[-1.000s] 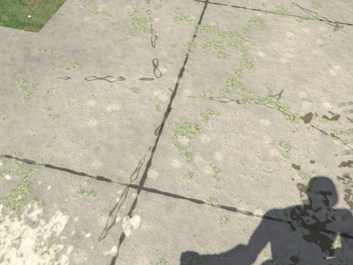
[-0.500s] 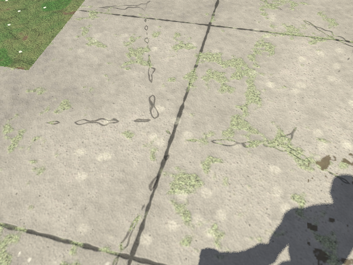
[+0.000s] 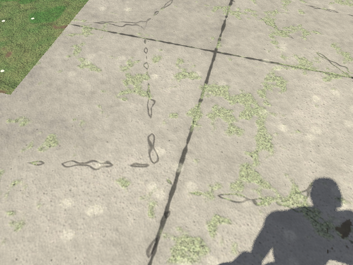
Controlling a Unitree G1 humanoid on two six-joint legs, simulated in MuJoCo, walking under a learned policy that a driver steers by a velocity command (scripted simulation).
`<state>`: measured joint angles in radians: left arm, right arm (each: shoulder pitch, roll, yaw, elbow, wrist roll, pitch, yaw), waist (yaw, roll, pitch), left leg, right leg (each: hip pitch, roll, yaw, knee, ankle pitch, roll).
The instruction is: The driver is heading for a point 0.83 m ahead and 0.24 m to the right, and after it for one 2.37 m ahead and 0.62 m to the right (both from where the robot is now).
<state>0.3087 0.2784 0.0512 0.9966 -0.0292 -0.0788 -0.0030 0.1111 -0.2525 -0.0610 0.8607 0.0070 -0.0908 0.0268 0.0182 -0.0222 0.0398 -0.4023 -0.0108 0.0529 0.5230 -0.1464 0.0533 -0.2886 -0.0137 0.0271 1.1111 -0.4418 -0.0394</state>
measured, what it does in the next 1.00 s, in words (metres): walks ahead: right foot, then left foot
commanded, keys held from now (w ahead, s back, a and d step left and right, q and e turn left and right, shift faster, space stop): w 0.76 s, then w+e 0.24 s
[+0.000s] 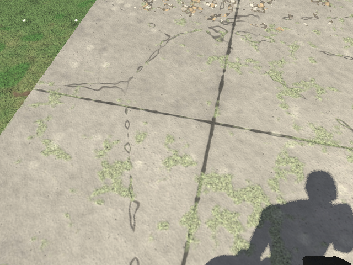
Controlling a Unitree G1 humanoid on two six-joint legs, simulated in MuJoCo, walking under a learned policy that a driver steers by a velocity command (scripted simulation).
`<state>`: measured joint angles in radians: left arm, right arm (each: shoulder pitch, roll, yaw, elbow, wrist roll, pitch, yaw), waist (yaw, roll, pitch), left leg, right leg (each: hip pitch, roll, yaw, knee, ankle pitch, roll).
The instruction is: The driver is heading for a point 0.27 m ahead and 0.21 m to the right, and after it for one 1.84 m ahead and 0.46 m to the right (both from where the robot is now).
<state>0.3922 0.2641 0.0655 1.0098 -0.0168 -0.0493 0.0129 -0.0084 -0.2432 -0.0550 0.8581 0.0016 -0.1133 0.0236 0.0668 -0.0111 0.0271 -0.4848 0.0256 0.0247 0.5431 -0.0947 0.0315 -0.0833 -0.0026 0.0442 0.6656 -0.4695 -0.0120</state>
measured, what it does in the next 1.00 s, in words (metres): walks ahead, turning right: right foot, then left foot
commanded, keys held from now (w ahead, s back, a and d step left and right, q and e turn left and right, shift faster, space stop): w+e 0.32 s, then e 0.20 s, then no key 0.48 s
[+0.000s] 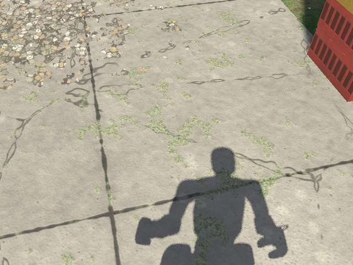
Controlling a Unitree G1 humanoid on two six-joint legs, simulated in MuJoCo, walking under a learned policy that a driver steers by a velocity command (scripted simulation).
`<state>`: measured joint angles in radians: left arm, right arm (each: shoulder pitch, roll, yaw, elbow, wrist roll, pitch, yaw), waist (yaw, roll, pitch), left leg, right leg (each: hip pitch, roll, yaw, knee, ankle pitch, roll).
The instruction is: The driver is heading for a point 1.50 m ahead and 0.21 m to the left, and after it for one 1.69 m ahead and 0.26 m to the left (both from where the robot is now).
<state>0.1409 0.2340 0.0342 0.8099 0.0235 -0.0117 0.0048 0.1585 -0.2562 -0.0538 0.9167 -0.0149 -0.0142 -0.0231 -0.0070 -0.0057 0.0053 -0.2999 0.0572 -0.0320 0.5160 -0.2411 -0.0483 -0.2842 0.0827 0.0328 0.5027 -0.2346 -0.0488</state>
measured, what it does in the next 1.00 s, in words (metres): stands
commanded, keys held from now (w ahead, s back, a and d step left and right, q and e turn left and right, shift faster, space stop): no key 1.00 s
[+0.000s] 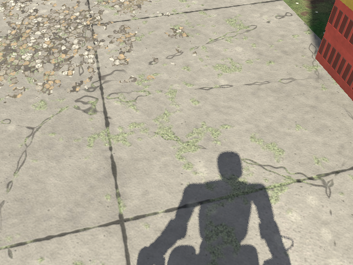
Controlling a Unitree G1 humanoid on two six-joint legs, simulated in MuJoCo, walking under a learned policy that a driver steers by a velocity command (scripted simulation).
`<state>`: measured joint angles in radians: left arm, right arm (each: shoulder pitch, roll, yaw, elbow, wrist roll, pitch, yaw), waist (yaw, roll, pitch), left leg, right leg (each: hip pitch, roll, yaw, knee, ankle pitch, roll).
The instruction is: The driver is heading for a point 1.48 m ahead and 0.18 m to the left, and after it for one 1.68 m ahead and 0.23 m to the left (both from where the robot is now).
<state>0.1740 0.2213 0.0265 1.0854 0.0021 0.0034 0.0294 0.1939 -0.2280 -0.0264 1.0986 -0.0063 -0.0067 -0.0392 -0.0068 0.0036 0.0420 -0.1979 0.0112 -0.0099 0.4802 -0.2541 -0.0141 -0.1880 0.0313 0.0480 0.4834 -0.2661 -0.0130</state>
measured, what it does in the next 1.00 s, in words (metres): walks ahead: right foot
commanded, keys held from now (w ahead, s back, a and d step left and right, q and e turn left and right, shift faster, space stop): no key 0.12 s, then w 0.88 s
